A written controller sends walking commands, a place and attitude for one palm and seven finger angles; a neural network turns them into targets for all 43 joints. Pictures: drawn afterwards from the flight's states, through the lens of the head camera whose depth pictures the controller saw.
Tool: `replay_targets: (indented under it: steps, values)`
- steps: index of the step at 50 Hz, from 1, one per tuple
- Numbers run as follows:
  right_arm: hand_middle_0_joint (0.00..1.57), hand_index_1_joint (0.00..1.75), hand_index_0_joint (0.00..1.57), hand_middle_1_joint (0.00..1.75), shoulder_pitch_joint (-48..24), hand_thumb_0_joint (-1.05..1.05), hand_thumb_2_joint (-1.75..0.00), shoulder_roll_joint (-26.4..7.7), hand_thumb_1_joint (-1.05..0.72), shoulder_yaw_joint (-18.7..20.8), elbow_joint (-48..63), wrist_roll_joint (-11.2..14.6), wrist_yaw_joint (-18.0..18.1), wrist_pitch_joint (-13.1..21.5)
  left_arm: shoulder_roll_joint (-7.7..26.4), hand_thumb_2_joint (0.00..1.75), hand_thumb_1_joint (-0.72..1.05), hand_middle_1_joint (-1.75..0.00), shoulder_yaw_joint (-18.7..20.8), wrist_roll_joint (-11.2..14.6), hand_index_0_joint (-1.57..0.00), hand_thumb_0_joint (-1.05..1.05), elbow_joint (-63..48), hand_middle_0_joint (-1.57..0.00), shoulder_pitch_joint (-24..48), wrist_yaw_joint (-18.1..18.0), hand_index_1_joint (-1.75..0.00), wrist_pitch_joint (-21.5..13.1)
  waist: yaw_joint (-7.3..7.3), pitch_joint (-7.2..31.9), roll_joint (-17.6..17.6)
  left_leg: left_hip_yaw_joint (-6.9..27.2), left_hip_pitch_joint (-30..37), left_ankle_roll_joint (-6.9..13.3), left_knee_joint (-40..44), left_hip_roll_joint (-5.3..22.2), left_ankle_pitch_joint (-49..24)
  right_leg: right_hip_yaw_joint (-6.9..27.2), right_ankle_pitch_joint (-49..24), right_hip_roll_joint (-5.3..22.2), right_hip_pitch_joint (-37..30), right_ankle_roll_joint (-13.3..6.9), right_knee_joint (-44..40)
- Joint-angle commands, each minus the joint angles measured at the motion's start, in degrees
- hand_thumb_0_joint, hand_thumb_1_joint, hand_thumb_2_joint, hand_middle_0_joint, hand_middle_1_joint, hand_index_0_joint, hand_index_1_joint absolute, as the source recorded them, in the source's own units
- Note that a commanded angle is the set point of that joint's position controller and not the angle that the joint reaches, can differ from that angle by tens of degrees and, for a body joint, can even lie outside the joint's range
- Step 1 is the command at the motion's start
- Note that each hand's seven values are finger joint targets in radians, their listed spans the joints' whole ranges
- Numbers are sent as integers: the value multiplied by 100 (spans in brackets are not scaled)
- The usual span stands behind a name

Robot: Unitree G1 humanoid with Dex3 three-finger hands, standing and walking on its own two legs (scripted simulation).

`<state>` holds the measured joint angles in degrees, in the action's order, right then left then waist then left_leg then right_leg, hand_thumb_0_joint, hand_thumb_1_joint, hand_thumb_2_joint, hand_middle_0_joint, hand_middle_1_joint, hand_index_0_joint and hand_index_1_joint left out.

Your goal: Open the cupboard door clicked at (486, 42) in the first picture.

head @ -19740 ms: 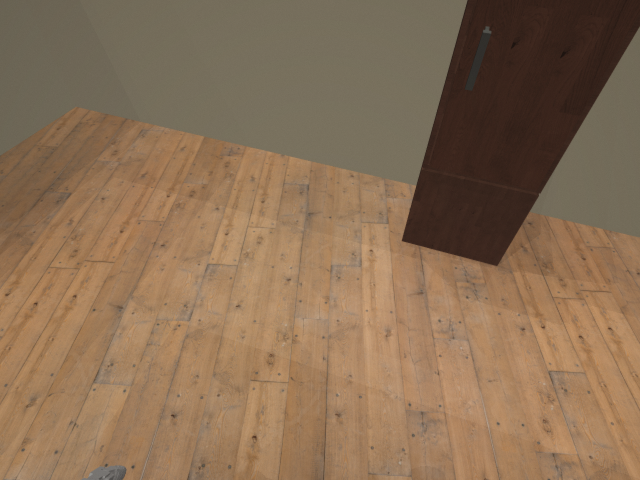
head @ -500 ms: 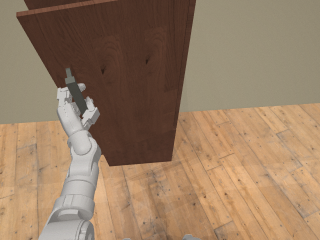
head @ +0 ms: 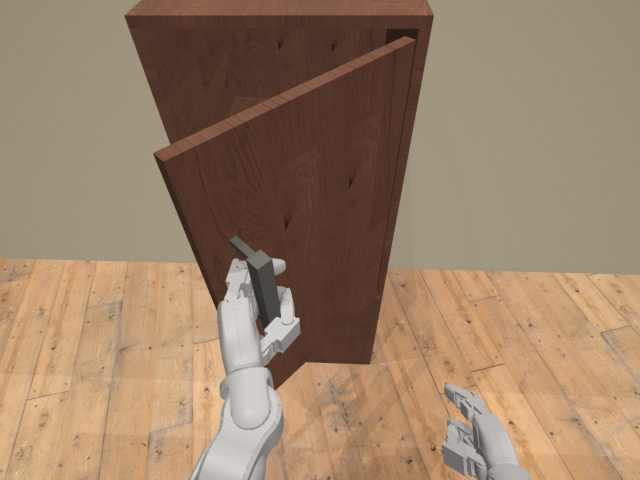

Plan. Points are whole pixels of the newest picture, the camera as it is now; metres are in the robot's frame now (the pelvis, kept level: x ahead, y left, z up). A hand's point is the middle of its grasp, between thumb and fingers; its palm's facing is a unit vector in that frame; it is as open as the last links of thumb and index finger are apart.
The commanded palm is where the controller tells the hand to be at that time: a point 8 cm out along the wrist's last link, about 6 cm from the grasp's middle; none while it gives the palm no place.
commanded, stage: open thumb and fingers to let go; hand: left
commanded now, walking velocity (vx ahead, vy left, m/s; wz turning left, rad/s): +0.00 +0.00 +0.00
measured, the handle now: (257, 288) +0.33 +0.10 +0.08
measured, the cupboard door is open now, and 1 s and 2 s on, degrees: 47 46 47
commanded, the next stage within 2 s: slide the hand sideways off the handle in 0.92 s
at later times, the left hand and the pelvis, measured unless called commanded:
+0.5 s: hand (287, 317) +0.29 +0.06 +0.08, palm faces +0.39 -0.92 -0.02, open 10.1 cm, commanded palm +0.26 +0.10 +0.07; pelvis -0.02 -0.02 +0.00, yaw +1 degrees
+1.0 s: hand (287, 317) +0.29 +0.06 +0.08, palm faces +0.33 -0.94 -0.02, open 15.1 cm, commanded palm +0.25 +0.10 +0.07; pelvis -0.04 +0.01 +0.00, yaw +0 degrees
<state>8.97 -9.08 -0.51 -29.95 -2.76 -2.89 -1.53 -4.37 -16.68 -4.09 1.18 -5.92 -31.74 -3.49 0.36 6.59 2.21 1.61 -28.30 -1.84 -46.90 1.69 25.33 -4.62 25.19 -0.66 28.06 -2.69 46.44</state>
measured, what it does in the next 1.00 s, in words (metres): stands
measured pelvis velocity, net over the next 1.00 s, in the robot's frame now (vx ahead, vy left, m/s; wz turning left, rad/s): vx -0.04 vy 0.01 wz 0.00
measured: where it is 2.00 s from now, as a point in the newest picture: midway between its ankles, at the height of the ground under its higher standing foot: outside the picture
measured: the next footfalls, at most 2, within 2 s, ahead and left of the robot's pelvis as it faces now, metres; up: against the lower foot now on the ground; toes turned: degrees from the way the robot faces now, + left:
none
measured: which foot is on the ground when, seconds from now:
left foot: down 0.00-1.00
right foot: down 0.00-1.00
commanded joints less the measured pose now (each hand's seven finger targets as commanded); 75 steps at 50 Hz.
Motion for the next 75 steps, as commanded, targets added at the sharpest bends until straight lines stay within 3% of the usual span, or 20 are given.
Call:
replay_targets:
  steps: [1,5,8,14,18,25,27,45,51,52,53,54,57,58,59,61,68,70,73,75]
  values:
    - [20,30,20,30,-472,0,-90,-507,-90,139,780,-13,72,122,-1024,90,90,-135,-14,-96,-40,0,-1741,-40,580,-237,-135,-216,1,1049,-499,-129,468,164,313,-209,-2170,124,-3214,148,-921,151,-620]
    - [20,30,20,30,-601,0,-90,-496,-90,89,594,-89,219,90,-661,90,90,-135,482,-135,-40,0,-1185,-40,1565,-465,-135,-192,14,912,-669,-112,252,182,250,-294,-1697,300,-2666,240,-665,229,-765]
    - [20,30,20,30,-539,0,-90,-499,-90,127,558,-95,276,110,-616,81,69,-133,526,-127,-38,0,-1022,-38,1582,-415,-133,-282,-32,1141,-919,-96,210,187,286,-322,-1619,439,-2648,300,-875,274,-863]
    - [20,30,20,30,-397,0,-90,-518,-90,173,515,-84,296,152,-630,63,27,-128,454,-140,-35,0,-876,-35,1540,-238,-128,-492,-9,1306,-782,-123,210,197,306,-313,-1667,546,-2990,369,-998,315,-838]
    - [20,30,20,30,-399,0,-90,-562,-90,184,481,-78,310,226,-597,51,-1,-125,412,-155,-33,0,-701,-33,1871,-192,-125,-645,91,1039,-985,-99,96,230,305,-315,-1321,632,-2251,403,-759,330,-1050]
    - [20,30,20,30,-461,0,-90,-588,-90,190,330,-80,393,280,-424,30,-50,-120,627,-161,-30,0,-180,-30,2797,-245,-120,-848,114,972,-825,-99,-4,256,341,-338,-882,801,-965,441,-451,277,-1280]
    - [20,30,20,30,-465,0,-90,-589,-90,202,314,-79,406,271,-395,30,-50,-120,694,-159,-30,0,-5,-30,2739,-263,-120,-874,71,976,-817,-121,-18,258,357,-338,-898,758,-940,409,-451,249,-1262]
    - [20,30,20,30,-549,0,-90,-574,-90,147,335,-88,320,213,-755,30,-50,-30,586,-175,-15,0,476,-15,3455,-612,-30,-801,58,928,-552,-99,44,232,538,-275,-746,229,-453,129,-92,79,-891]
    - [20,30,20,30,-598,0,-90,-566,-90,150,337,-92,317,175,-825,30,-50,-30,601,-128,-15,0,510,-15,3425,-663,-30,-687,13,1099,-702,-98,78,224,521,-260,-861,182,-554,96,-136,69,-831]
    - [20,30,20,30,-128,0,-90,-756,-90,145,159,-71,317,110,-340,30,-50,-30,-629,-719,-15,0,508,-15,3154,587,-30,-938,492,686,-1040,-96,203,324,492,-243,-952,336,-1116,113,110,77,-773]
    - [20,30,20,30,-58,0,-90,-802,-90,209,379,8,367,106,151,30,-50,-30,-155,-490,-15,0,81,-15,3548,1282,-30,-1231,351,1196,-726,-123,279,360,434,-273,-1130,353,-1478,158,-98,37,-660]
    - [20,30,20,30,-91,0,-90,-769,-90,180,471,39,418,154,311,30,-50,-30,-144,-372,-15,0,-122,-15,3573,1816,-30,-1441,255,1419,-402,-161,406,367,415,-291,-1185,386,-1618,169,-229,33,-582]
    - [20,30,20,30,-82,0,-90,-749,-90,72,667,251,519,339,136,30,-50,-30,-129,461,-15,0,116,-15,3452,2943,-30,-1577,284,1030,-327,-66,449,351,559,-294,-721,308,-1055,92,-85,54,-747]
    - [20,30,20,30,-146,0,-90,-757,-90,35,703,317,530,407,-3,30,-50,-30,-42,778,-15,0,243,-15,3375,3052,-30,-1487,258,844,-200,-26,442,313,655,-277,-505,256,-741,57,14,49,-807]
    - [20,30,20,30,-137,0,-90,-772,-90,11,682,349,540,464,-28,30,-50,-30,131,1009,-15,0,383,-15,3334,3036,-30,-1417,258,689,-500,34,357,286,738,-263,-318,185,-511,34,56,78,-842]
    - [20,30,20,30,-157,0,-90,-811,-90,29,751,361,493,567,-2,30,-50,-30,395,1182,-15,0,251,-15,3026,2854,-30,-1332,75,784,-499,39,342,250,846,-272,-265,150,-380,32,-51,81,-848]
    - [20,30,20,30,29,0,-90,-865,-90,125,927,248,236,633,386,30,-50,-30,508,512,-15,0,-418,-15,1900,2310,-30,-1406,-64,928,-611,-29,312,257,780,-188,-915,117,-944,42,-219,55,-608]
    - [20,30,20,30,10,0,-90,-844,-90,104,998,238,225,617,403,30,-50,-30,455,463,-15,0,-618,-15,1780,2330,-30,-1385,-19,805,-522,-76,261,277,742,-196,-848,160,-946,49,-168,68,-623]
    - [20,30,20,30,7,0,-90,-846,-90,114,1072,248,254,589,669,30,-50,-30,701,482,-15,0,-918,-15,1154,2393,-30,-1326,-131,901,-516,-117,237,272,726,-198,-965,188,-1079,38,-360,55,-618]
    - [20,30,20,30,0,0,-90,-809,-90,89,1128,269,259,594,540,30,-50,-30,562,546,-15,0,-1289,-15,1096,2447,-30,-1292,-58,827,-332,-117,286,258,711,-194,-1046,155,-1206,36,-317,62,-573]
